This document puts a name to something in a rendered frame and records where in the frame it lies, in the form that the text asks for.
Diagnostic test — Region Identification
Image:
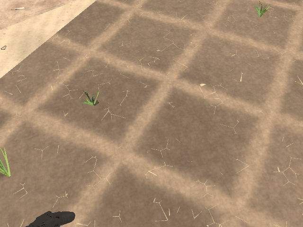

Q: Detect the left robot hand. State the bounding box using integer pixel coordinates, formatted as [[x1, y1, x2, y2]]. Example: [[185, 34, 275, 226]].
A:
[[26, 211, 75, 227]]

